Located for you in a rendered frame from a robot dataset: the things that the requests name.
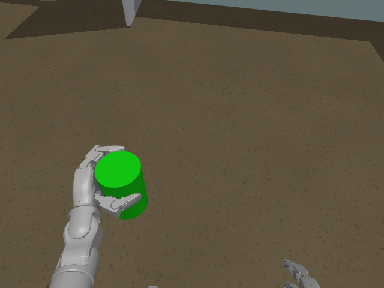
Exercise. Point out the right robot hand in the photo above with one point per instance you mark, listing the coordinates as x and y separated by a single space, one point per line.
300 274

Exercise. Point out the left robot hand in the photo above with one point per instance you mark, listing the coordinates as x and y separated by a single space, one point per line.
86 190

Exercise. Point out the left robot arm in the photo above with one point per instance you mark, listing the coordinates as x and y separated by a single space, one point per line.
78 262

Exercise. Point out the can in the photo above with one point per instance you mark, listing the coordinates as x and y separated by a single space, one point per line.
119 174

